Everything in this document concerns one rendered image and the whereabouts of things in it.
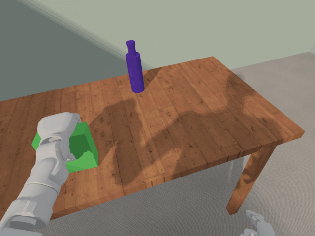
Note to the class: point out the robot right hand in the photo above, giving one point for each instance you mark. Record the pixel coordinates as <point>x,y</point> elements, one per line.
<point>263,228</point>

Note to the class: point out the left robot forearm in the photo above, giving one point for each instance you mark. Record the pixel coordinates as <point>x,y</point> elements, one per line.
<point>33,207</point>

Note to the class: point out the robot left hand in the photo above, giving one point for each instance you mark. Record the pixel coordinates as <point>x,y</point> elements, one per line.
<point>62,123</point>

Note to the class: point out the sponge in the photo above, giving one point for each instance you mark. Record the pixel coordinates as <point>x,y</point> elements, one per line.
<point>81,145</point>

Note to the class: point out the table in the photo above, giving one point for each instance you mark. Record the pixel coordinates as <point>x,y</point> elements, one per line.
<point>191,116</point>

